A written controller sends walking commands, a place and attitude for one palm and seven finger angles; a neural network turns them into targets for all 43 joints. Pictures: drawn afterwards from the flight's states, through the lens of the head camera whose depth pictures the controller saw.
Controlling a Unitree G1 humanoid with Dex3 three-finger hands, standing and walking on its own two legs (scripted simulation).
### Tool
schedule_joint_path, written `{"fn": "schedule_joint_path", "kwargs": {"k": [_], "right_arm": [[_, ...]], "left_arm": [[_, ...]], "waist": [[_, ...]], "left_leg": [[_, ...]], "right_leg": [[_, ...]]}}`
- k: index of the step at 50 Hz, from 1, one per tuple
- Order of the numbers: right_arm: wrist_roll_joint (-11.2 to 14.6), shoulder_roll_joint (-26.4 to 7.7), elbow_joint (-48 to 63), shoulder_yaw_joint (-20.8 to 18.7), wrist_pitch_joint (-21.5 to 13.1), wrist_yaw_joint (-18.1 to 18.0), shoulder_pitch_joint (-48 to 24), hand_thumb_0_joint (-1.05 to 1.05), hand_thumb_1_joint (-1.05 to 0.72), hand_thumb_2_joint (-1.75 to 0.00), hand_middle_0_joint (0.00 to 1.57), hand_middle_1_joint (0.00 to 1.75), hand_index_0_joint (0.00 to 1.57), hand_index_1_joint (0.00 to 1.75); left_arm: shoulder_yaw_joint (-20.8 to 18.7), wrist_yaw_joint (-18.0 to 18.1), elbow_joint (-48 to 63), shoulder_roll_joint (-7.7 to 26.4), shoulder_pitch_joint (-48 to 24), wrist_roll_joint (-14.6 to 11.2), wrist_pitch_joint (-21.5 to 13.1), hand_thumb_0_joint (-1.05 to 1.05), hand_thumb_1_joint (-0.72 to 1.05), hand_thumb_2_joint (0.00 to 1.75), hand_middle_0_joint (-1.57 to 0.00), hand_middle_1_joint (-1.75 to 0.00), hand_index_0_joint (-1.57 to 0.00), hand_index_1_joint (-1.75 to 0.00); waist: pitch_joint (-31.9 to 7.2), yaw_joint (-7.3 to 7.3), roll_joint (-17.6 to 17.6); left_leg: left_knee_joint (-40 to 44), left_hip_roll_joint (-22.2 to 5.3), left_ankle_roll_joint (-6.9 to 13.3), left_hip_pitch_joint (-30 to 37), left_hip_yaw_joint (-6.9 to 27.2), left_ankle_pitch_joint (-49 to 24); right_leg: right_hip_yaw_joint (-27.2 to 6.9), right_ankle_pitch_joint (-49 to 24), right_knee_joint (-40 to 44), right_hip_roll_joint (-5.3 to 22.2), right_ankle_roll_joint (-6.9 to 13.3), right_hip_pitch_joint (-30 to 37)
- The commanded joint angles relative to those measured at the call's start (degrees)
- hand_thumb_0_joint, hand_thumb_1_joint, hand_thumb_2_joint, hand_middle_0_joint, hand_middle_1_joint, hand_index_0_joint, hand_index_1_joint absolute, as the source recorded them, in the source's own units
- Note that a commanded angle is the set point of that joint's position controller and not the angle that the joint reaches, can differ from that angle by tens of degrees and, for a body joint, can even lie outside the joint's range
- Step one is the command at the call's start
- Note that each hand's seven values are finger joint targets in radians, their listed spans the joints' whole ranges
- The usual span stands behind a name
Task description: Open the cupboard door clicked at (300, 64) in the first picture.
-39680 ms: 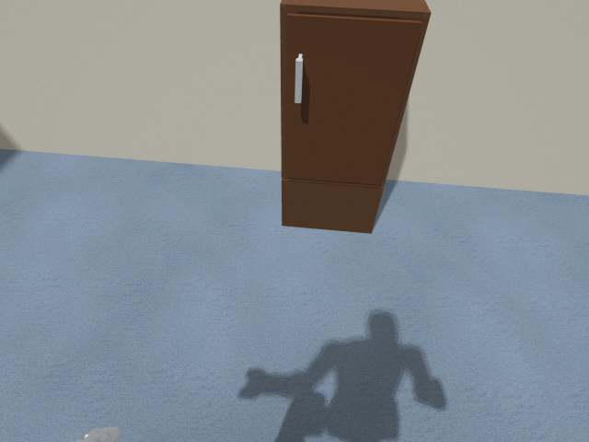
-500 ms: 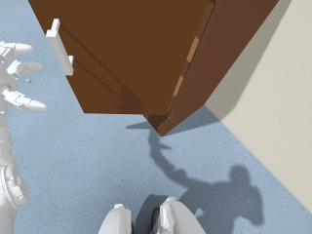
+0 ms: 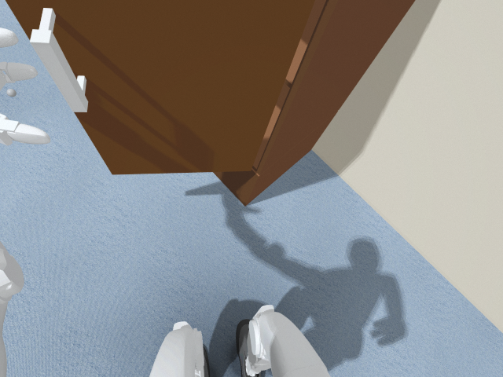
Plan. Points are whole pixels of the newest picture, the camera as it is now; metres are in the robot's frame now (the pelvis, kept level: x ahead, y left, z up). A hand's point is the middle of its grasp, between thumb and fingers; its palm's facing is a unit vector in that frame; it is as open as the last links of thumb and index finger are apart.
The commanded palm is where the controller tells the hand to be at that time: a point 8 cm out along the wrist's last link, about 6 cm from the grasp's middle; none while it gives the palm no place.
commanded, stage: move the hooked fingers beside the handle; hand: left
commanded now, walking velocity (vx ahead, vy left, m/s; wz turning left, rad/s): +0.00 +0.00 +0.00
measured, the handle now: (65, 65) +0.56 +0.22 +0.06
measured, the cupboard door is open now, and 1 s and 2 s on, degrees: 52 52 52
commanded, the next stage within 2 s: slide the fingers in behind the handle in 0.66 s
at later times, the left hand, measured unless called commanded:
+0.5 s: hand (6, 100) +0.49 +0.28 +0.06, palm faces +0.01 -1.00 -0.01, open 13.9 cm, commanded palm +0.48 +0.32 +0.06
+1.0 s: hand (25, 97) +0.51 +0.27 +0.05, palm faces +0.00 -1.00 +0.00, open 13.9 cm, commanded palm +0.50 +0.30 +0.06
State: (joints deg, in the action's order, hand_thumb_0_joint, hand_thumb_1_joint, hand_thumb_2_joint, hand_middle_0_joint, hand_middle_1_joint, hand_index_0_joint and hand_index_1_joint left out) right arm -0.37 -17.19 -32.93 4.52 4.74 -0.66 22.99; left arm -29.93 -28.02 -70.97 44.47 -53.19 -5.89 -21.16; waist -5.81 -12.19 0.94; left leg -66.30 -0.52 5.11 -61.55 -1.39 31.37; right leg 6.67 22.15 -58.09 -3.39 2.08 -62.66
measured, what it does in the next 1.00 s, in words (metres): stands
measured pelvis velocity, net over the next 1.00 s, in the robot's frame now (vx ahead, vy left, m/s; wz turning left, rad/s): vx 0.00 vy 0.00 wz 0.01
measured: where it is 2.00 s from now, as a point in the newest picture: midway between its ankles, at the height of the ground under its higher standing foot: outside the picture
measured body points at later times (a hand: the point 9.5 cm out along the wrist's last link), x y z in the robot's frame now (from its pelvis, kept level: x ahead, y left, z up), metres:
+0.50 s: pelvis +0.01 +0.01 +0.00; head +0.16 +0.06 +0.42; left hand +0.49 +0.34 +0.06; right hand +0.02 -0.26 -0.09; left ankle -0.01 +0.06 -0.65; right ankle +0.04 -0.11 -0.65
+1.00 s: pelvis +0.00 +0.00 +0.00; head +0.17 +0.05 +0.41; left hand +0.50 +0.32 +0.05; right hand +0.00 -0.27 -0.09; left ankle -0.01 +0.06 -0.65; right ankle +0.04 -0.11 -0.65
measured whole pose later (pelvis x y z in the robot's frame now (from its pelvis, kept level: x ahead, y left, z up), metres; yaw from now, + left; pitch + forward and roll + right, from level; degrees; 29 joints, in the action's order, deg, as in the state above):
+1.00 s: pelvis +0.00 +0.00 +0.00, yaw +0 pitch +27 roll -6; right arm -0.5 -16.6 -33.5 4.4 5.7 -0.3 22.5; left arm -27.6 -26.0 -68.8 40.9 -52.6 -6.3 -21.4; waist -6.1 -11.9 1.0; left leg -66.7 -0.3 5.2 -61.9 -0.5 31.7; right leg 7.3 22.5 -57.9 -3.3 1.9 -62.4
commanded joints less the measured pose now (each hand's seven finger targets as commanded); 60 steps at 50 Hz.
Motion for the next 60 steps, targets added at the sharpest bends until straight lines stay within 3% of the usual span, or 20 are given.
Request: {"fn": "schedule_joint_path", "kwargs": {"k": [1,6,11,14,16,19,22,25,27,29,31,32,41,45,47,49,53,55,57,60], "right_arm": [[0.1,-12.3,2.9,-4.6,-0.4,-1.0,10.7,0.00,-0.90,-0.90,0.20,0.30,0.20,0.30],[0.0,-12.1,2.3,-5.3,-0.2,-0.3,11.1,0.00,-0.90,-0.90,0.20,0.30,0.20,0.30],[0.4,-11.9,0.9,-4.8,0.6,-0.6,10.8,0.00,-0.90,-0.90,0.20,0.30,0.20,0.30],[0.2,-11.9,1.2,-4.9,0.7,-0.6,10.9,0.00,-0.90,-0.90,0.20,0.30,0.20,0.30],[0.1,-11.9,1.4,-5.1,0.6,-0.7,10.9,0.00,-0.90,-0.90,0.20,0.30,0.20,0.30],[-0.1,-11.7,1.0,-5.1,0.7,-0.5,10.4,0.00,-0.90,-0.90,0.20,0.30,0.20,0.30],[-0.1,-11.7,1.3,-5.4,0.4,-0.4,10.3,0.00,-0.90,-0.90,0.20,0.30,0.20,0.30],[0.1,-11.5,1.3,-5.1,0.5,-0.3,9.8,0.00,-0.90,-0.90,0.20,0.30,0.20,0.30],[0.1,-11.6,1.7,-4.9,0.6,-0.5,9.9,0.00,-0.90,-0.90,0.20,0.30,0.20,0.30],[0.1,-11.4,1.8,-4.6,0.8,-0.5,9.8,0.00,-0.90,-0.90,0.20,0.30,0.20,0.30],[0.2,-11.4,2.1,-4.7,0.6,-0.7,9.7,0.00,-0.90,-0.90,0.20,0.30,0.20,0.30],[-0.1,-11.9,1.8,-5.1,0.4,-0.7,9.9,0.00,-0.90,-0.90,0.20,0.30,0.20,0.30],[0.1,-11.7,0.7,-4.5,0.3,-0.8,10.3,0.00,-0.90,-0.90,0.20,0.30,0.20,0.30],[0.1,-11.7,0.9,-4.2,0.5,-0.9,10.3,0.00,-0.90,-0.90,0.20,0.30,0.20,0.30],[-0.1,-11.8,1.1,-4.5,0.4,-0.8,10.9,0.00,-0.90,-0.90,0.20,0.30,0.20,0.30],[-0.1,-11.4,1.3,-4.5,0.4,-0.4,10.7,0.00,-0.90,-0.90,0.20,0.30,0.20,0.30],[0.0,-11.0,1.2,-4.3,0.7,-0.1,10.4,0.00,-0.90,-0.90,0.20,0.30,0.20,0.30],[0.0,-11.2,1.5,-4.5,0.7,-0.2,10.6,0.00,-0.90,-0.90,0.20,0.30,0.20,0.30],[0.0,-10.9,1.5,-4.6,0.8,0.0,10.9,0.00,-0.90,-0.90,0.20,0.30,0.20,0.30],[0.1,-10.7,1.3,-4.7,0.9,0.3,10.6,0.00,-0.90,-0.90,0.20,0.30,0.20,0.30]], "left_arm": [[-3.7,0.0,13.0,19.8,-18.4,-1.5,-3.3,0.00,-0.50,0.30,-0.30,-1.20,-0.30,-1.20],[-4.0,0.0,19.4,18.3,-18.4,-2.8,-5.8,0.00,-0.50,0.30,-0.30,-1.20,-0.30,-1.20],[0.6,-0.6,13.5,12.2,-18.7,-3.1,-3.4,0.00,-0.50,0.30,-0.30,-1.20,-0.30,-1.20],[1.5,-0.2,14.1,11.6,-17.8,-2.3,-3.0,0.00,-0.50,0.30,-0.30,-1.20,-0.30,-1.20],[0.2,0.4,15.0,12.7,-17.1,-2.5,-3.9,0.00,-0.50,0.30,-0.30,-1.20,-0.30,-1.20],[1.0,1.2,16.1,11.6,-20.8,-2.6,-5.3,0.00,-0.50,0.30,-0.30,-1.20,-0.30,-1.20],[-0.3,1.6,17.4,12.4,-18.9,-2.8,-6.1,0.00,-0.50,0.30,-0.30,-1.20,-0.30,-1.20],[0.3,2.1,14.5,11.8,-17.8,-2.4,-5.0,0.00,-0.50,0.30,-0.30,-1.20,-0.30,-1.20],[-0.4,2.3,13.6,13.6,-17.5,-1.6,-4.4,0.00,-0.50,0.30,-0.30,-1.20,-0.30,-1.20],[1.2,2.4,13.5,11.7,-18.6,-1.4,-4.2,0.00,-0.50,0.30,-0.30,-1.20,-0.30,-1.20],[0.8,2.4,15.2,12.3,-20.2,-2.0,-5.1,0.00,-0.50,0.30,-0.30,-1.20,-0.30,-1.20],[-1.7,2.4,16.2,15.4,-19.6,-1.8,-5.6,0.00,-0.50,0.30,-0.30,-1.20,-0.30,-1.20],[2.7,1.1,13.3,10.5,-22.1,-2.2,-4.6,0.00,-0.50,0.30,-0.30,-1.20,-0.30,-1.20],[1.9,1.7,11.8,11.6,-22.0,-2.1,-3.1,0.00,-0.50,0.30,-0.30,-1.20,-0.30,-1.20],[-0.3,2.2,15.3,14.5,-22.7,-1.9,-4.0,0.00,-0.50,0.30,-0.30,-1.20,-0.30,-1.20],[0.1,2.8,16.2,13.5,-21.1,-1.7,-4.6,0.00,-0.50,0.30,-0.30,-1.20,-0.30,-1.20],[2.0,3.9,14.7,10.6,-21.4,-1.7,-4.3,0.00,-0.50,0.30,-0.30,-1.20,-0.30,-1.20],[0.3,4.5,15.2,12.5,-20.5,-1.5,-4.0,0.00,-0.50,0.30,-0.30,-1.20,-0.30,-1.20],[1.5,4.4,18.0,10.9,-20.9,-1.5,-4.7,0.00,-0.50,0.30,-0.30,-1.20,-0.30,-1.20],[2.4,4.1,17.0,8.7,-17.6,-2.0,-4.3,0.00,-0.50,0.30,-0.30,-1.20,-0.30,-1.20]], "waist": [[-30.5,2.19,11.6],[-33.8,2.77,16.5],[-25.5,0.60,13.5],[-26.7,1.43,14.8],[-27.4,1.81,14.6],[-27.4,1.00,13.6],[-30.5,2.31,15.9],[-27.5,1.72,12.1],[-27.0,2.13,12.8],[-25.8,1.52,12.7],[-27.1,1.15,13.0],[-29.7,1.99,13.3],[-28.4,0.08,14.4],[-27.9,0.04,11.6],[-31.7,1.24,13.7],[-32.5,1.68,15.0],[-28.4,0.38,12.3],[-29.2,0.88,11.8],[-32.6,1.44,14.6],[-30.7,1.59,13.1]], "left_leg": [[7.6,-1.9,-4.5,21.5,7.5,-33.9],[7.7,-3.0,-6.4,30.8,9.2,-42.9],[9.1,-2.8,-5.7,28.1,9.1,-36.8],[9.5,-3.0,-6.6,30.4,10.0,-38.8],[9.1,-3.1,-7.0,31.2,10.4,-41.5],[8.9,-3.3,-7.2,31.0,10.8,-39.1],[9.0,-3.4,-7.9,33.7,11.0,-42.7],[8.9,-2.8,-6.8,28.8,9.7,-39.1],[9.1,-2.7,-6.8,28.1,9.5,-39.2],[9.1,-2.7,-6.7,27.7,9.8,-37.7],[8.6,-2.6,-6.5,27.7,9.5,-37.6],[8.5,-2.8,-6.8,28.8,9.7,-38.7],[8.1,-2.7,-6.6,29.1,10.5,-36.4],[7.8,-2.2,-5.6,24.4,9.3,-33.1],[7.6,-2.3,-6.0,26.6,9.4,-36.5],[7.5,-2.3,-6.2,27.6,9.3,-38.0],[7.7,-2.3,-5.3,24.7,8.5,-34.1],[8.0,-2.1,-4.9,23.8,8.0,-33.3],[7.9,-2.4,-5.7,27.9,8.6,-38.2],[8.0,-2.4,-5.4,27.4,8.2,-38.5]], "right_leg": [[-4.6,-15.5,2.8,-0.1,-0.4,16.3],[-3.9,-15.4,3.2,-0.6,-0.2,13.1],[-3.2,-11.8,4.9,-0.6,-0.5,10.2],[-2.8,-11.0,4.7,-0.4,-0.4,8.8],[-2.8,-11.9,4.2,-0.5,-0.2,8.6],[-2.7,-10.8,3.9,-0.4,-0.4,8.2],[-2.8,-11.7,3.7,-0.4,-0.2,9.0],[-3.1,-12.3,4.1,-0.3,-0.5,11.3],[-3.2,-12.6,3.8,-0.3,-0.3,11.7],[-3.0,-11.6,3.9,-0.3,-0.5,10.4],[-3.2,-12.4,3.6,-0.4,-0.3,11.0],[-3.3,-12.7,3.4,-0.3,-0.3,11.9],[-3.0,-10.6,3.5,-0.3,-0.3,7.9],[-3.5,-11.9,3.5,-0.2,-0.6,11.0],[-3.6,-13.6,3.0,-0.2,-0.3,12.4],[-3.7,-14.0,2.9,-0.3,-0.3,12.5],[-3.8,-13.4,3.5,-0.5,-0.6,12.6],[-4.1,-14.3,3.6,-0.4,-0.6,14.7],[-4.0,-15.6,3.3,-0.4,-0.5,14.2],[-4.0,-16.1,4.1,-0.5,-0.6,14.8]]}}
